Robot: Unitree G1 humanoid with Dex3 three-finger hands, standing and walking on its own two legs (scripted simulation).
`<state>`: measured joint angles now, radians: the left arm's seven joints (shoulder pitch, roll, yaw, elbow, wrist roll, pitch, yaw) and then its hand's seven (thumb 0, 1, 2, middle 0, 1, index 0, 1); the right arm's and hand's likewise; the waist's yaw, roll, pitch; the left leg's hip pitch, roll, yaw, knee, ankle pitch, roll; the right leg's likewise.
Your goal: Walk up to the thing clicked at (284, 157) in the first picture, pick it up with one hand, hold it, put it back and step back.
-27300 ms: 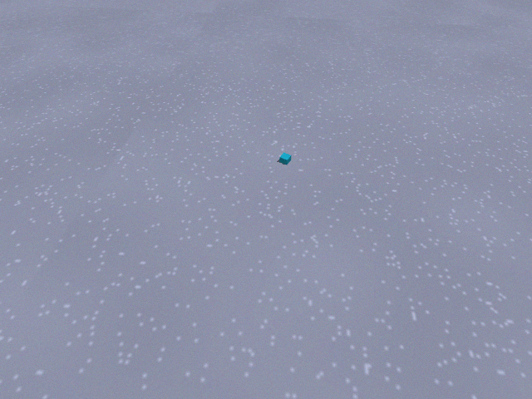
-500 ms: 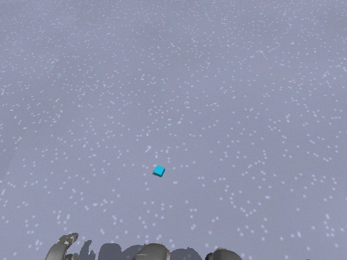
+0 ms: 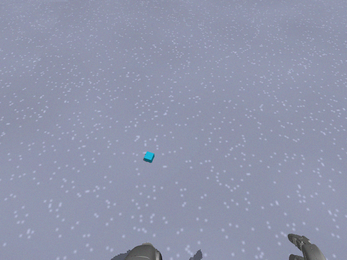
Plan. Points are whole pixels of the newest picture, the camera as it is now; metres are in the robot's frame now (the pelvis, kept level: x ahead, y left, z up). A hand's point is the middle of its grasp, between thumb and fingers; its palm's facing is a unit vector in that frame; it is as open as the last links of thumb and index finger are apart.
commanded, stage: walk up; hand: left
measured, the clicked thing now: (149, 157) +0.74 +0.21 -0.74
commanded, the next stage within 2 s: stand in 1.18 s
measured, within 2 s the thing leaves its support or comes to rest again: neither
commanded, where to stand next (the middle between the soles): +0.37 -0.03 m, yaw +2 degrees
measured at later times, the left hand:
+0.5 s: hand out of the picture +0.02 +0.26 -0.13, palm faces +0.03 -0.94 -0.34, open 7.3 cm
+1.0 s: hand out of the picture +0.06 +0.27 -0.13, palm faces +0.08 -0.94 -0.32, open 7.3 cm
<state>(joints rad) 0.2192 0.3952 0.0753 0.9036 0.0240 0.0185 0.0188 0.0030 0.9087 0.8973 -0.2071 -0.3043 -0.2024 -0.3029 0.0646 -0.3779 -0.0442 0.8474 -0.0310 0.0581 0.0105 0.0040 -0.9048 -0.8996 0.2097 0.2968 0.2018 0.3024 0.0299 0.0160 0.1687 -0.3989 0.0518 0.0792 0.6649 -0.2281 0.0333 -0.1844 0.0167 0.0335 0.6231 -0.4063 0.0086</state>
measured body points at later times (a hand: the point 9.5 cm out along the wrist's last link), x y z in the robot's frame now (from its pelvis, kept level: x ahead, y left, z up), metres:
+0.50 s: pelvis -0.06 +0.00 +0.02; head -0.06 +0.01 +0.47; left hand +0.02 +0.31 -0.11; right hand +0.00 -0.30 -0.11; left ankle -0.04 +0.13 -0.72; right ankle -0.05 -0.12 -0.72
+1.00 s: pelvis -0.03 +0.01 +0.02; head -0.01 +0.02 +0.47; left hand +0.06 +0.32 -0.11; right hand +0.10 -0.28 -0.10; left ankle -0.03 +0.13 -0.72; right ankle -0.05 -0.13 -0.72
